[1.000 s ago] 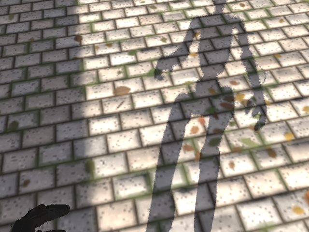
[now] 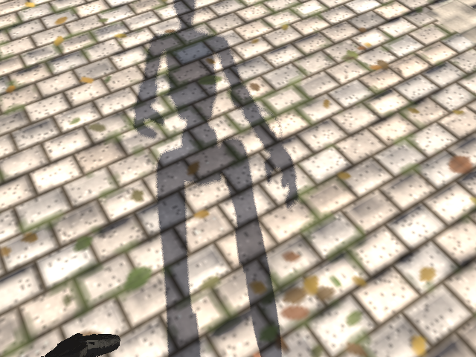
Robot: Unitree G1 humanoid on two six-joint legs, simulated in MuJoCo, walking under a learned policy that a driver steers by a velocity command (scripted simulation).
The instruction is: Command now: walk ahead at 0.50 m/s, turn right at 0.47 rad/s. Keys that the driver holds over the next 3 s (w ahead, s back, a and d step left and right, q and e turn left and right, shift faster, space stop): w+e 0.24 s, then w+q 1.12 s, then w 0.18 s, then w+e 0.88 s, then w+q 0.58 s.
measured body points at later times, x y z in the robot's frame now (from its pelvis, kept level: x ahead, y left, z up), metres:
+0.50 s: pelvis +0.31 -0.01 +0.00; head +0.33 -0.01 +0.45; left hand +0.38 +0.28 -0.11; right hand +0.48 -0.27 -0.08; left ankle +0.46 +0.08 -0.72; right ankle +0.15 -0.10 -0.72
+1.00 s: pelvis +0.60 -0.02 +0.01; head +0.63 -0.01 +0.46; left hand +0.82 +0.24 -0.06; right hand +0.65 -0.31 -0.11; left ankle +0.46 +0.08 -0.72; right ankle +0.75 -0.12 -0.72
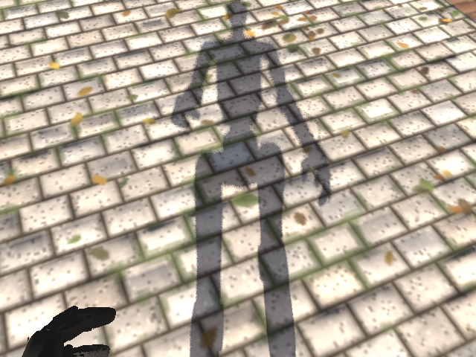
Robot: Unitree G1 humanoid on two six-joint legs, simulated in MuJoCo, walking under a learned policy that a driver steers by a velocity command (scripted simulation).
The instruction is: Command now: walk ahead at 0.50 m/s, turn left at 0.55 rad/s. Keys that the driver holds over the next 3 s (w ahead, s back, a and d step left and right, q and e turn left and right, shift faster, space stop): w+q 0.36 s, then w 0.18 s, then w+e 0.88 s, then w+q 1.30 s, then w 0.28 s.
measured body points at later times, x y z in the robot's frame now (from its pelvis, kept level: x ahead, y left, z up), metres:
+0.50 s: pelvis +0.26 +0.03 -0.01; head +0.30 +0.05 +0.44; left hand +0.17 +0.32 -0.13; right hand +0.56 -0.11 -0.07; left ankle +0.37 +0.18 -0.72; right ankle +0.13 -0.13 -0.73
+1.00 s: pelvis +0.53 +0.11 +0.00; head +0.56 +0.11 +0.45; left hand +0.67 +0.38 -0.10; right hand +0.61 -0.16 -0.13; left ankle +0.36 +0.18 -0.73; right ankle +0.72 +0.01 -0.71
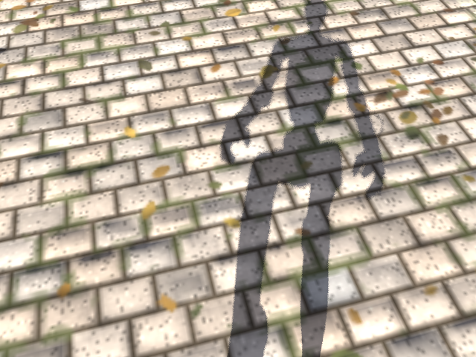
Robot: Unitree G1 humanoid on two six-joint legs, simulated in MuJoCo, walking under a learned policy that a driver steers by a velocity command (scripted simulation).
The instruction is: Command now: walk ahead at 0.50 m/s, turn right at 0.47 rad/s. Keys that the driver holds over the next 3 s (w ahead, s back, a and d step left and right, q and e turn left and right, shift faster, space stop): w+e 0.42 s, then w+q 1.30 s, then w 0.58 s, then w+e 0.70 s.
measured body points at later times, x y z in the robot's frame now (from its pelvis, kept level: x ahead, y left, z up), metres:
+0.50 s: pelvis +0.30 -0.03 +0.00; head +0.33 -0.04 +0.45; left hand +0.42 +0.25 -0.10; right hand +0.46 -0.32 -0.07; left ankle +0.49 +0.06 -0.71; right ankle +0.17 -0.10 -0.73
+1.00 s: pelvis +0.57 -0.09 +0.00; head +0.60 -0.08 +0.45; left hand +0.86 +0.10 -0.05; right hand +0.53 -0.37 -0.12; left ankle +0.49 +0.05 -0.73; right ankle +0.67 -0.22 -0.73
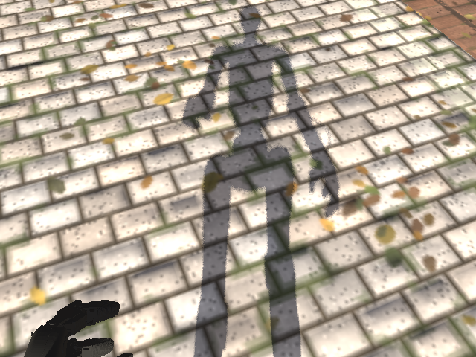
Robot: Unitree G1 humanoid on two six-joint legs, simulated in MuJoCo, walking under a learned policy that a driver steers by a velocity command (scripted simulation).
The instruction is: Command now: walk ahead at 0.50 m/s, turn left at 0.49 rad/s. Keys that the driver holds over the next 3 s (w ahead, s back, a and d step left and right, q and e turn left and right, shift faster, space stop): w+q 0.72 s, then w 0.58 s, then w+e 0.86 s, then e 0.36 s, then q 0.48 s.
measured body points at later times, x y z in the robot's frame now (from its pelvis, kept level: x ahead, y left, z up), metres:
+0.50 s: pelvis +0.25 +0.04 -0.01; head +0.29 +0.07 +0.43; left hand +0.17 +0.33 -0.14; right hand +0.55 -0.10 -0.08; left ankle +0.35 +0.17 -0.73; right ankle +0.11 -0.13 -0.73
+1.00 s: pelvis +0.53 +0.14 +0.00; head +0.55 +0.16 +0.44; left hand +0.61 +0.46 -0.08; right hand +0.70 -0.10 -0.12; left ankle +0.35 +0.17 -0.73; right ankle +0.71 +0.11 -0.73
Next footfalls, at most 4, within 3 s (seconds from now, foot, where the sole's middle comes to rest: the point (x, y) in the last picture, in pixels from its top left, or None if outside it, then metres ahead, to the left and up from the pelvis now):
0.50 left None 0.39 0.19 -0.77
1.02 right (174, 280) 0.74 0.13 -0.77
1.52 left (59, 255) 0.86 0.49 -0.77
2.02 right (119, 169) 1.21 0.32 -0.77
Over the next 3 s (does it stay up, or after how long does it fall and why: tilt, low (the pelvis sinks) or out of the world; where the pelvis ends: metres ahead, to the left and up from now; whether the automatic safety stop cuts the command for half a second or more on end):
stays up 1.32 0.43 0.00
